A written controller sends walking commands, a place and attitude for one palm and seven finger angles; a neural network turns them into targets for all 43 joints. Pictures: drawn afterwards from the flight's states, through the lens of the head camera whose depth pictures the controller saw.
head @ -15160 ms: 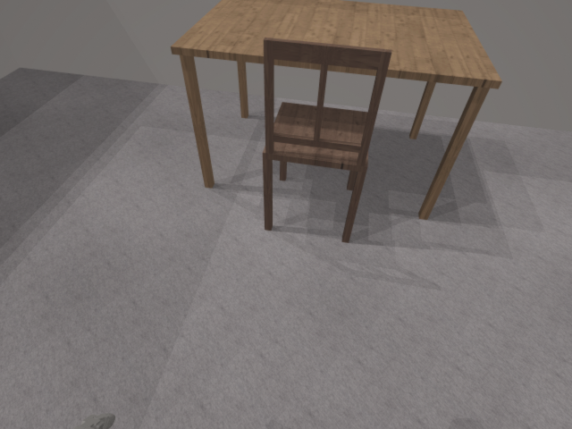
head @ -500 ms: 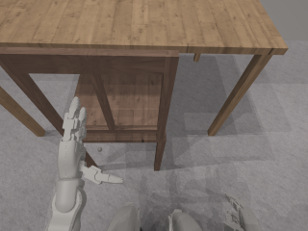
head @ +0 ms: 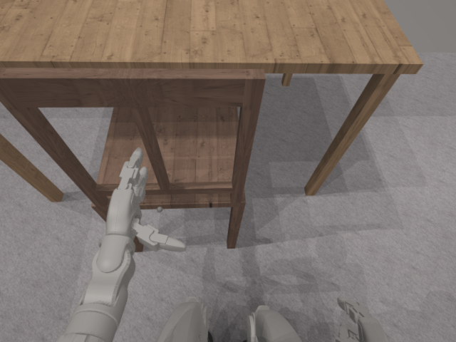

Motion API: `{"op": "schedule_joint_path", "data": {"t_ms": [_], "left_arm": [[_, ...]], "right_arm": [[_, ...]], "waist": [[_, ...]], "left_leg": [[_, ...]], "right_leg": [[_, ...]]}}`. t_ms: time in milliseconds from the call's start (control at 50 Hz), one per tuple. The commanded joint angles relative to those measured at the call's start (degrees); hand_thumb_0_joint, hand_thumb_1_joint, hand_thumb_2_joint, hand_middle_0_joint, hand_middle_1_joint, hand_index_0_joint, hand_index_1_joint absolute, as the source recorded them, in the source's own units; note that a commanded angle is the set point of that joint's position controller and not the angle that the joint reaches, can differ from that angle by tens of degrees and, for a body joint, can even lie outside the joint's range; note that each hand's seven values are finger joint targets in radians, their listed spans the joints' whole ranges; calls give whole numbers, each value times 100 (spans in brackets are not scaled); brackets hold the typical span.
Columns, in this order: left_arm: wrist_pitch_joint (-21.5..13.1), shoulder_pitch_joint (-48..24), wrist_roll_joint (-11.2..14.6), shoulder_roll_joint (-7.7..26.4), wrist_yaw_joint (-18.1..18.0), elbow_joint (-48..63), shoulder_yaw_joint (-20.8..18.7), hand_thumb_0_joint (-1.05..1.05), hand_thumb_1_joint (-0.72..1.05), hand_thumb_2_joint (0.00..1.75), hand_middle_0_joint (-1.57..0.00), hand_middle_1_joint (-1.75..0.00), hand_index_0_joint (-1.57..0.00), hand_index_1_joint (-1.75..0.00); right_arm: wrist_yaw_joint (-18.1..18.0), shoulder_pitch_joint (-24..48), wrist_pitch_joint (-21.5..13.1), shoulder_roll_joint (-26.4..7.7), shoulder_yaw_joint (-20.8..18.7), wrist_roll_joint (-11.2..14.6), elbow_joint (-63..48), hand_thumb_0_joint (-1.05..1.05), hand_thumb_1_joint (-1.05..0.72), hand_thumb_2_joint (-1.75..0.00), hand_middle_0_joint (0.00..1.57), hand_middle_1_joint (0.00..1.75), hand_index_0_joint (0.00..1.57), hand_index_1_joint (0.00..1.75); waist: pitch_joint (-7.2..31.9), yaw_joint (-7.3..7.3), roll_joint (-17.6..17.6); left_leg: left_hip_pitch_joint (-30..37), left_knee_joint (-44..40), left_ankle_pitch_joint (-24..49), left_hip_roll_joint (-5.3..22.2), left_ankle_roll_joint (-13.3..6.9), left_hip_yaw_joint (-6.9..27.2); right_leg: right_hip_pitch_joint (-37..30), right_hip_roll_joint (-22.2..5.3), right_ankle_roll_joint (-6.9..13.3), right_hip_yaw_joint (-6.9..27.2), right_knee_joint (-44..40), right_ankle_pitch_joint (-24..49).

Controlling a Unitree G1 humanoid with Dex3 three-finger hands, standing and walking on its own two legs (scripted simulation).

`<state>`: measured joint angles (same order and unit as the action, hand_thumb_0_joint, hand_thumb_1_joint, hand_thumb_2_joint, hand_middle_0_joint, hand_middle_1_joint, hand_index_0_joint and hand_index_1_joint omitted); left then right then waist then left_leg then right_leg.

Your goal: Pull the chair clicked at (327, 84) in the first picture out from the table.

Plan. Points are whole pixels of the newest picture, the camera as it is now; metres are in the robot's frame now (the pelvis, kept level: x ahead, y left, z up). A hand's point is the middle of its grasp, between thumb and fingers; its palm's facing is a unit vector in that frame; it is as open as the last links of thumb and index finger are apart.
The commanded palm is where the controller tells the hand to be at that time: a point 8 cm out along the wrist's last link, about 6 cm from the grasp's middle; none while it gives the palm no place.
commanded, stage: push the fingers through the gap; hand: left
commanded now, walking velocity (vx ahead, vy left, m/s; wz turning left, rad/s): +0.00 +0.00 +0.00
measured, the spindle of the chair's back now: (154, 153) +0.46 +0.15 +0.01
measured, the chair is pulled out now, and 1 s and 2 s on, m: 0.00 0.00 0.00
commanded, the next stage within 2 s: hook a spindle and tug to test in 1.02 s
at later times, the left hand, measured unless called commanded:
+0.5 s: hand (158, 164) +0.41 +0.13 +0.04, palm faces +0.08 -1.00 -0.04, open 17.0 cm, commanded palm +0.38 +0.18 +0.02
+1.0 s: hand (163, 172) +0.41 +0.13 +0.01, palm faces +0.06 -1.00 +0.01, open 17.0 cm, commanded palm +0.39 +0.18 +0.02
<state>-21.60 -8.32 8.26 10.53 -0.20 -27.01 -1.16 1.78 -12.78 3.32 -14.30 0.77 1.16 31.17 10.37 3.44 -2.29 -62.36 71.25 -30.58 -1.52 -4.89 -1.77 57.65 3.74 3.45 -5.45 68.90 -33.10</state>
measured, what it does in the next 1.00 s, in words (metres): stands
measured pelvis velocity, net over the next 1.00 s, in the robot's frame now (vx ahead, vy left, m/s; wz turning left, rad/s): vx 0.00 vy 0.00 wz -0.02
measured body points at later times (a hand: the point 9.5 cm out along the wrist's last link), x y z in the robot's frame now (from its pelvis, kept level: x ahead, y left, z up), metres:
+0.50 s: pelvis +0.00 +0.00 -0.01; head +0.11 +0.02 +0.43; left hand +0.40 +0.19 +0.04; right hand +0.09 -0.25 -0.12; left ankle +0.03 +0.07 -0.63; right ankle +0.00 -0.09 -0.63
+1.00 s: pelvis +0.00 +0.00 +0.00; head +0.12 +0.02 +0.43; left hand +0.40 +0.18 +0.01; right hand +0.09 -0.25 -0.12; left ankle +0.03 +0.07 -0.63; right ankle +0.00 -0.09 -0.63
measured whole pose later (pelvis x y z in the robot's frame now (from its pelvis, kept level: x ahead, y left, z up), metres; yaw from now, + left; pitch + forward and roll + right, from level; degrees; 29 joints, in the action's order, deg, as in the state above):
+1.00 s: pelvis +0.00 +0.00 +0.00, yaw -1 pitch +24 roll -4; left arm -27.8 -25.3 7.3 11.0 -2.4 -43.6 -7.5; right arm 3.0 -15.0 5.2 -13.8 0.1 -0.1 34.1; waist 10.6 5.6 -2.4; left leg -65.8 71.8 -30.3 -1.1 -5.2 -2.2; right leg 61.2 4.1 3.1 -5.1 69.2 -32.4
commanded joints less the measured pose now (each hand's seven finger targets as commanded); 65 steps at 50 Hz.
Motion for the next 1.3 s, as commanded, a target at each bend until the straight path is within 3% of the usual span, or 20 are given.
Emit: {"op": "schedule_joint_path", "data": {"t_ms": [0, 40, 80, 160, 240, 280, 340, 400, 460, 500, 560, 660, 720, 800, 880, 980, 1040, 1120, 1200, 1280], "left_arm": [[-1156, -2146, 218, 711, -292, 2743, -542, 0, -50, 30, -6, -8, -6, -8], [-1516, -2254, -6, 735, -568, 2553, -511, 0, -50, 30, -6, -8, -6, -8], [-1567, -2100, -252, 509, -660, 1600, -302, 0, -50, 30, -6, -8, -6, -8], [-853, -1850, -562, 166, -364, -426, -14, 0, -50, 30, -6, -8, -6, -8], [-359, -2439, -175, 190, -150, -283, -245, 0, -50, 30, -6, -8, -6, -8], [-617, -3064, 35, 551, -280, 555, -633, 0, -50, 30, -6, -8, -6, -8], [-1285, -3642, -36, 970, -592, 1484, -897, 0, -50, 30, -6, -8, -6, -8], [-1501, -3349, -381, 808, -687, 604, -682, 0, -50, 30, -6, -8, -6, -8], [-1135, -2884, -568, 454, -452, -930, -417, 0, -50, 30, -6, -8, -6, -8], [-774, -2853, -439, 464, -248, -1543, -522, 0, -50, 30, -6, -8, -6, -8], [-654, -3294, -108, 548, -81, -1121, -718, 0, -50, 30, -6, -8, -6, -8], [-1492, -4031, 2, 1001, -327, 903, -955, 0, -50, 30, -6, -8, -6, -8], [-1620, -3475, -252, 1144, -485, 496, -1024, 0, -50, 30, -6, -8, -6, -8], [-1090, -3074, -464, 569, -315, -1198, -601, 0, -50, 30, -6, -8, -6, -8], [-855, -3184, -120, 393, -127, -973, -627, 0, -50, 30, -6, -8, -6, -8], [-1472, -3807, -71, 906, -346, 513, -924, 0, -50, 30, -6, -8, -6, -8], [-1628, -3597, -330, 912, -500, 349, -844, 0, -50, 30, -6, -8, -6, -8], [-1255, -3273, -464, 643, -419, -812, -676, 0, -50, 30, -8, -13, -8, -13], [-975, -3388, -228, 522, -261, -757, -644, 0, -50, 30, -15, -35, -15, -35], [-1228, -3674, -74, 566, -291, 52, -666, 0, -50, 30, -22, -57, -22, -57]], "right_arm": [[-192, -65, -397, -800, -354, -91, -554, 0, -90, -90, 20, 30, 20, 30], [-173, -112, -474, -784, -338, -187, -345, 0, -90, -90, 20, 30, 20, 30], [-83, -121, -473, -794, -325, -232, -164, 0, -90, -90, 20, 30, 20, 30], [12, -212, -209, -901, -334, -156, -204, 0, -90, -90, 20, 30, 20, 30], [-39, -274, -43, -971, -354, -46, -434, 0, -90, -90, 20, 30, 20, 30], [-92, -275, -82, -927, -360, -80, -465, 0, -90, -90, 20, 30, 20, 30], [-100, -340, -227, -848, -367, -175, -348, 0, -90, -90, 20, 30, 20, 30], [-18, -432, -222, -816, -359, -238, -105, 0, -90, -90, 20, 30, 20, 30], [40, -549, -89, -859, -358, -213, -35, 0, -90, -90, 20, 30, 20, 30], [27, -585, 21, -932, -335, -135, -110, 0, -90, -90, 20, 30, 20, 30], [-7, -612, 53, -955, -363, -96, -226, 0, -90, -90, 20, 30, 20, 30], [-8, -609, -116, -855, -415, -184, -207, 0, -90, -90, 20, 30, 20, 30], [42, -668, -121, -869, -420, -228, -60, 0, -90, -90, 20, 30, 20, 30], [81, -689, 56, -901, -389, -177, -9, 0, -90, -90, 20, 30, 20, 30], [56, -634, 106, -932, -412, -116, -204, 0, -90, -90, 20, 30, 20, 30], [26, -576, -21, -874, -435, -180, -200, 0, -90, -90, 20, 30, 20, 30], [60, -577, -35, -851, -424, -229, -99, 0, -90, -90, 20, 30, 20, 30], [86, -615, 66, -884, -393, -205, -66, 0, -90, -90, 20, 30, 20, 30], [41, -544, 120, -905, -389, -127, -227, 0, -90, -90, 20, 30, 20, 30], [26, -523, 44, -877, -413, -150, -244, 0, -90, -90, 20, 30, 20, 30]], "waist": [[2733, 1, -308], [2627, 98, -374], [2111, 236, -239], [1373, 307, 40], [2043, 183, 12], [2545, 108, -96], [3193, 88, -429], [2613, 280, -236], [1813, 413, 135], [1503, 381, 289], [2039, 291, 16], [3450, 172, -700], [3070, 223, -484], [1680, 455, 187], [2058, 308, 46], [3027, 195, -361], [2815, 234, -469], [2009, 364, -30], [2130, 312, 52], [2681, 247, -223]], "left_leg": [[2584, -879, 2325, 253, 389, 797], [2604, -777, 2476, 281, 440, 897], [2236, -693, 2123, 279, 461, 942], [1493, -830, 1137, 207, 396, 814], [1939, -1008, 1372, 210, 389, 867], [2183, -928, 1771, 226, 387, 824], [2679, -776, 2492, 263, 466, 862], [2268, -628, 2348, 282, 452, 842], [1475, -637, 1727, 216, 365, 711], [1141, -760, 1343, 158, 325, 639], [1528, -800, 1650, 172, 337, 640], [2827, -673, 2894, 271, 463, 758], [2550, -630, 2932, 284, 475, 762], [1415, -713, 1748, 227, 356, 667], [1755, -836, 1808, 217, 361, 664], [2523, -705, 2539, 260, 425, 746], [2503, -663, 2591, 280, 475, 798], [1717, -720, 1807, 210, 378, 711], [1719, -829, 1667, 187, 353, 675], [2337, -796, 2190, 244, 399, 772]], "right_leg": [[-725, -173, -150, 487, -876, 1968], [-307, -153, -147, 424, -681, 1887], [88, -155, -153, 350, -614, 1562], [216, -186, -135, 336, -800, 1031], [-111, -177, -115, 338, -910, 1210], [-369, -168, -139, 423, -894, 1499], [-422, -133, -151, 464, -688, 1959], [-134, -116, -169, 424, -602, 1883], [-70, -126, -171, 435, -735, 1621], [-181, -133, -153, 454, -900, 1376], [-335, -144, -131, 468, -918, 1603], [-468, -94, -136, 501, -670, 2376], [-426, -74, -147, 473, -611, 2420], [-128, -106, -181, 438, -811, 1714], [-276, -125, -147, 426, -918, 1704], [-429, -98, -147, 479, -728, 2155], [-168, -92, -152, 449, -628, 2096], [-125, -105, -157, 440, -780, 1663], [-354, -126, -157, 472, -924, 1622], [-330, -107, -145, 447, -830, 1890]]}}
